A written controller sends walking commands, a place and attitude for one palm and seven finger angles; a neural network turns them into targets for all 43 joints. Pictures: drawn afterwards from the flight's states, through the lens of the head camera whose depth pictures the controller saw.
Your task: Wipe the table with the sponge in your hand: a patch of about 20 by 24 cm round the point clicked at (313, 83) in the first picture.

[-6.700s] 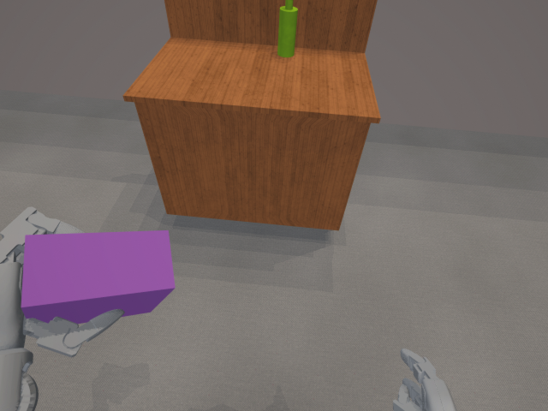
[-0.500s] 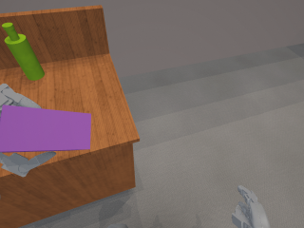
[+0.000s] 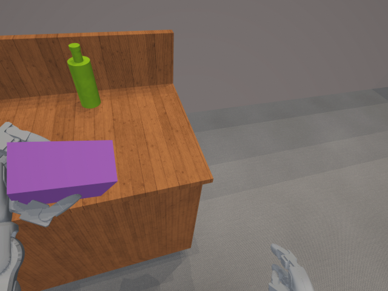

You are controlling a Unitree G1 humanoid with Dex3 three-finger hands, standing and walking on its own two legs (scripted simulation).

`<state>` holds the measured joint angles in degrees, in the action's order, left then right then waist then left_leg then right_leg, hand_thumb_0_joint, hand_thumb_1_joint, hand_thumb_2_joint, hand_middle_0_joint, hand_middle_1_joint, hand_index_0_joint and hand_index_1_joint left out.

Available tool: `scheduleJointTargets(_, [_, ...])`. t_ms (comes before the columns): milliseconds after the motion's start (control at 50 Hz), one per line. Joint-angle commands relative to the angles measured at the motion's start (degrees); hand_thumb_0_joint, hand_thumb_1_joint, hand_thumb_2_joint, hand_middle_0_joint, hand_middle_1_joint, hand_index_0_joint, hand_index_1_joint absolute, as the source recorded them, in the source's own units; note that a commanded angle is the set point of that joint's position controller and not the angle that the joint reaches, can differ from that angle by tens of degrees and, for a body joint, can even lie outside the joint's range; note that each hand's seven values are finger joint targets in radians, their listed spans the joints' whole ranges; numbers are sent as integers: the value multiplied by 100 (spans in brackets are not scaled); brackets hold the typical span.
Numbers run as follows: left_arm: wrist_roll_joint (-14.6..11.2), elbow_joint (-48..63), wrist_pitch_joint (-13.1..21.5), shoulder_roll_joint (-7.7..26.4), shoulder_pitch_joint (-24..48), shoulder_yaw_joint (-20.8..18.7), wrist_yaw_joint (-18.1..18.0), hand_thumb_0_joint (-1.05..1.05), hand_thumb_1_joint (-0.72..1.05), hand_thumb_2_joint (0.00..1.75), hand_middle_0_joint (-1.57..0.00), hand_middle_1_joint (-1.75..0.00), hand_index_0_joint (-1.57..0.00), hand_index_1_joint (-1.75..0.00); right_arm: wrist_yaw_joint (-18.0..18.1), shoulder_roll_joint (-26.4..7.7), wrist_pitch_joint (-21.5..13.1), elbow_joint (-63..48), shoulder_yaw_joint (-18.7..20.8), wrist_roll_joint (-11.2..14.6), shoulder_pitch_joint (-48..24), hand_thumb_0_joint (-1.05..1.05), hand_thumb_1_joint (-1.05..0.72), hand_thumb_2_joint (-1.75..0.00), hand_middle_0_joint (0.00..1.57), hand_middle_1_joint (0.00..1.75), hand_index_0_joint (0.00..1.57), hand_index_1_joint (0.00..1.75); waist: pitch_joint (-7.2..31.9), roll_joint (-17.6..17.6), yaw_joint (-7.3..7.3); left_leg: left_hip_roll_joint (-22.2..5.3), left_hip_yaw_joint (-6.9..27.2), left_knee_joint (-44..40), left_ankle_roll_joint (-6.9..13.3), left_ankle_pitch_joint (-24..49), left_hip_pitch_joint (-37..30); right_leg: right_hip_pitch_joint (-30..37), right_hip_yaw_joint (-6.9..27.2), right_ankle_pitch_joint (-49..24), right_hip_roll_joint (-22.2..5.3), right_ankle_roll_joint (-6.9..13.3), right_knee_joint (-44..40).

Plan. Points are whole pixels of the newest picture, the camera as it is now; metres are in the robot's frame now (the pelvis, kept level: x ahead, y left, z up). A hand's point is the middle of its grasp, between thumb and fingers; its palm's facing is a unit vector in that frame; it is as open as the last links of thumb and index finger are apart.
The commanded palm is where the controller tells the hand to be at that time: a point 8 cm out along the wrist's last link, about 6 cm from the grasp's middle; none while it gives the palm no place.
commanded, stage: come to a stop and stand still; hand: left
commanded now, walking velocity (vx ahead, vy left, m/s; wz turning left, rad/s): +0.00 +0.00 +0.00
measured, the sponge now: (79, 173) +0.24 +0.23 +0.16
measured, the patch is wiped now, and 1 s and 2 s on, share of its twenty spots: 0.00 0.00 0.00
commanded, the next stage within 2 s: none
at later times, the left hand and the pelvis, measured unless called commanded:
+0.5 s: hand (4, 225) +0.14 +0.28 +0.16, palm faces +0.54 -0.77 -0.33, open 10.8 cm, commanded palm +0.08 +0.30 +0.18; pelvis -0.04 +0.00 +0.00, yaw +9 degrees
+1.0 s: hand out of the picture -0.01 +0.30 +0.16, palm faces +0.64 -0.68 -0.36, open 10.8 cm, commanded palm -0.08 +0.32 +0.18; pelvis -0.15 +0.00 -0.05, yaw +17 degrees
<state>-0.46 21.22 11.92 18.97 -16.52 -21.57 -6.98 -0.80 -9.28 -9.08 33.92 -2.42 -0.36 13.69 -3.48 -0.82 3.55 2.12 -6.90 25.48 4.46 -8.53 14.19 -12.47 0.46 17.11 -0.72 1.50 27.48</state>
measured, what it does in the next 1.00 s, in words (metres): walks backwards, turning left: right foot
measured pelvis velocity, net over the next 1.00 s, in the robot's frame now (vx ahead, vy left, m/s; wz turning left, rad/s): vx -0.15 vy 0.00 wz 0.30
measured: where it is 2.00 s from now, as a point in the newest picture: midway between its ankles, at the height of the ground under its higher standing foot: outside the picture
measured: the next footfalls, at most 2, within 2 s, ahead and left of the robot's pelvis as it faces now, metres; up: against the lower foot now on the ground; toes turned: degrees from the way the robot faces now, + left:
right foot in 0.98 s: -0.09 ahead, -0.04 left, +0.00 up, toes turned +16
left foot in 1.22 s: -0.26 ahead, +0.17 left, +0.00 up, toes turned +13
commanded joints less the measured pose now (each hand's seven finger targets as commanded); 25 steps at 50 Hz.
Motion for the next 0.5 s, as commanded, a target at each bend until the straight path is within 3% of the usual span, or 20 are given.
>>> scheduleJointTargets(0, [76, 1337, 261, 772, 736, 34, 9, 0, 10, 130, -120, -160, -120, -160, 107, -943, -292, -944, 451, -7, -699, 0, -90, -90, 20, 30, 20, 30, 570, 482, -169, -883, 910, -1586, -666, -2983, 411, 352, -92, 443, 230, 60, -248])
scheduleJointTargets(60, [59, 1545, 255, 1055, 613, -303, -27, 0, 10, 130, -120, -160, -120, -160, 143, -897, -208, -991, 455, -29, -762, 0, -90, -90, 20, 30, 20, 30, 571, 656, -148, -900, 806, -1652, -663, -2962, 346, 277, -111, 425, 282, 53, -186])
scheduleJointTargets(80, [34, 1695, 261, 1296, 637, -540, -43, 0, 10, 130, -120, -160, -120, -160, 168, -888, -191, -995, 459, -50, -809, 0, -90, -90, 20, 30, 20, 30, 568, 759, -154, -904, 767, -1684, -709, -2908, 244, 181, -131, 422, 301, 52, -178])
scheduleJointTargets(140, [-34, 1783, 301, 1238, 420, -632, -24, 0, 10, 130, -120, -160, -120, -160, 190, -852, -134, -1052, 469, -57, -791, 0, -90, -90, 20, 30, 20, 30, 690, 609, -131, -874, 613, -1539, -664, -2694, 157, 287, -94, 365, 286, 67, -251])
scheduleJointTargets(180, [-68, 1815, 296, 1247, 337, -659, 2, 0, 10, 130, -120, -160, -120, -160, 203, -854, -127, -1056, 465, -66, -836, 0, -90, -90, 20, 30, 20, 30, 684, 630, -149, -878, 579, -1593, -738, -2644, 5, 165, -127, 386, 310, 59, -291])
scheduleJointTargets(280, [-27, 1753, 232, 903, 430, -281, 52, 0, 10, 130, -120, -160, -120, -160, 185, -918, -179, -1019, 511, -19, -792, 0, -90, -90, 20, 30, 20, 30, 765, 823, -156, -1031, 458, -1743, -738, -2794, -39, 225, -240, 353, 407, 27, 38])
scheduleJointTargets(340, [26, 1533, 145, 852, 472, -208, 44, 0, 10, 130, -120, -160, -120, -160, 164, -958, -164, -968, 547, 1, -723, 0, -90, -90, 20, 30, 20, 30, 708, 626, -140, -1084, 328, -1649, -698, -3003, 223, 296, -240, 402, 408, 47, 156])
scheduleJointTargets(400, [26, 1682, 118, 957, 561, -256, 58, 0, 10, 130, -120, -160, -120, -160, 155, -960, -168, -942, 554, -13, -739, 0, -90, -90, 20, 30, 20, 30, 665, 551, -155, -1044, 205, -1525, -782, -2990, -18, -108, -188, 516, 404, 77, 99])
scheduleJointTargets(480, [-20, 1967, 108, 1228, 505, -562, 59, 0, 10, 130, -120, -160, -120, -160, 157, -905, -152, -978, 556, -6, -791, 0, -90, -90, 20, 30, 20, 30, 689, 547, -126, -1034, -64, -1361, -716, -2976, -87, -311, -111, 629, 409, 107, 138])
